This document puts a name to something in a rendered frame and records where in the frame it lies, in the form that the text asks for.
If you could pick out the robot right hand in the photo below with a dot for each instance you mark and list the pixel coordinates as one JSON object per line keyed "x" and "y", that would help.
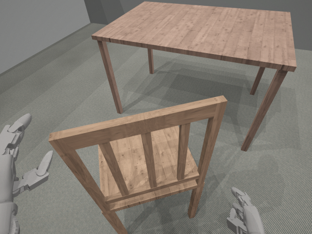
{"x": 250, "y": 220}

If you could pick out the left robot forearm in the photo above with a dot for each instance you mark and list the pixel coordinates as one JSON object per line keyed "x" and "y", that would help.
{"x": 8, "y": 222}

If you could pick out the table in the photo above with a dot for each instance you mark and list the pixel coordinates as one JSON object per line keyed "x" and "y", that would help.
{"x": 254, "y": 37}

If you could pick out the chair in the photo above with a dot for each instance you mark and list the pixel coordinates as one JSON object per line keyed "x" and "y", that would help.
{"x": 143, "y": 157}

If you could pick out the robot left hand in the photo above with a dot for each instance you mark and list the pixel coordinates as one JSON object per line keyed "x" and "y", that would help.
{"x": 10, "y": 139}

